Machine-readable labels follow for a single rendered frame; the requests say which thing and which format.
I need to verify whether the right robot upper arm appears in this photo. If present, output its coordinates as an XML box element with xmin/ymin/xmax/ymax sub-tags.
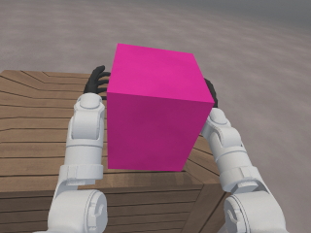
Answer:
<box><xmin>224</xmin><ymin>190</ymin><xmax>290</xmax><ymax>233</ymax></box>

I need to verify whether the carton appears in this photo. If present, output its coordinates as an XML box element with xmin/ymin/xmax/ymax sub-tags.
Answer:
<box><xmin>106</xmin><ymin>43</ymin><xmax>215</xmax><ymax>172</ymax></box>

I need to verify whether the robot left hand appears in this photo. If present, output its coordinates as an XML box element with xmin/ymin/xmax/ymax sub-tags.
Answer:
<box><xmin>83</xmin><ymin>65</ymin><xmax>111</xmax><ymax>100</ymax></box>

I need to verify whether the left robot upper arm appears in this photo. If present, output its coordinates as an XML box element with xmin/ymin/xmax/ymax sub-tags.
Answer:
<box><xmin>33</xmin><ymin>189</ymin><xmax>108</xmax><ymax>233</ymax></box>

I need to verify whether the pedestal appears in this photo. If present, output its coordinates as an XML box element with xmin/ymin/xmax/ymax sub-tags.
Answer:
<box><xmin>0</xmin><ymin>70</ymin><xmax>231</xmax><ymax>233</ymax></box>

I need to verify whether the robot right hand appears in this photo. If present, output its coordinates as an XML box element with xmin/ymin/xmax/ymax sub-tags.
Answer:
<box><xmin>204</xmin><ymin>78</ymin><xmax>218</xmax><ymax>109</ymax></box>

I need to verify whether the robot right forearm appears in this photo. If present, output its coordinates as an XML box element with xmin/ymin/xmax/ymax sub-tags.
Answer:
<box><xmin>200</xmin><ymin>108</ymin><xmax>286</xmax><ymax>227</ymax></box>

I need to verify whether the robot left forearm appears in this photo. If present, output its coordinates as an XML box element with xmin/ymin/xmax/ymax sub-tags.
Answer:
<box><xmin>48</xmin><ymin>92</ymin><xmax>105</xmax><ymax>227</ymax></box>

